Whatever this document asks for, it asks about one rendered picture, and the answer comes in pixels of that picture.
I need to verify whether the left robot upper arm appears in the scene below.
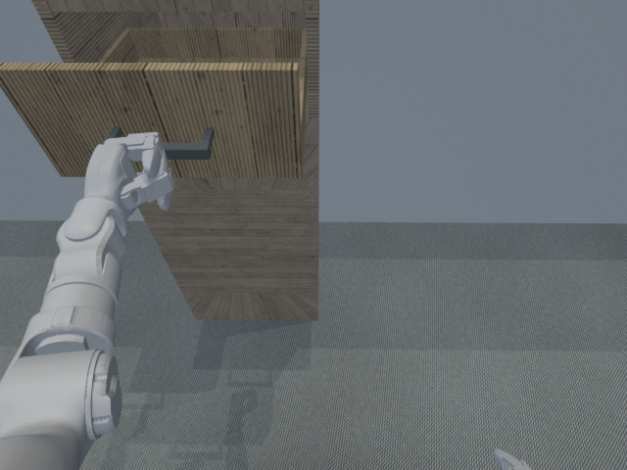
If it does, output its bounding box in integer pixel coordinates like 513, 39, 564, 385
0, 349, 122, 470

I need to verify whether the drawer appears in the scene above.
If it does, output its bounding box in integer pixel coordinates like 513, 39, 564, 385
0, 27, 307, 178

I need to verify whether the cabinet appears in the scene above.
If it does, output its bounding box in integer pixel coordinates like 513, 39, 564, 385
31, 0, 319, 321

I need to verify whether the robot left hand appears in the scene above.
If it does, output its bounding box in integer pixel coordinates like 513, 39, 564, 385
83, 132, 175, 219

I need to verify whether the handle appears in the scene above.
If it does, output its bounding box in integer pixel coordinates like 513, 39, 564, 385
98, 127, 215, 160

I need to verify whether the robot right hand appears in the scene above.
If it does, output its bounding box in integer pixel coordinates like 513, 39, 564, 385
493, 448, 531, 470

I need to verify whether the robot left forearm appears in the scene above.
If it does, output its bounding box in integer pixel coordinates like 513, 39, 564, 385
0, 197, 129, 398

